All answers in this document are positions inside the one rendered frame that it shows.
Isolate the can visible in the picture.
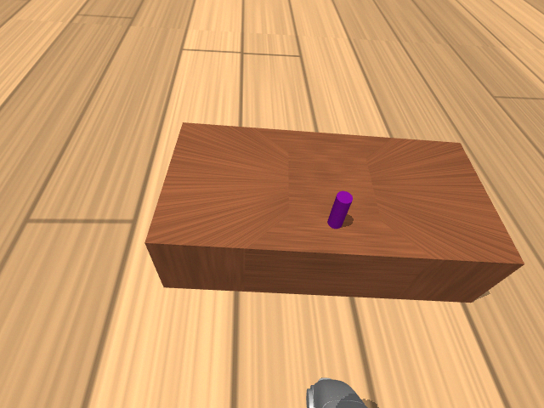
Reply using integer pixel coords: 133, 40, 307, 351
327, 191, 353, 229

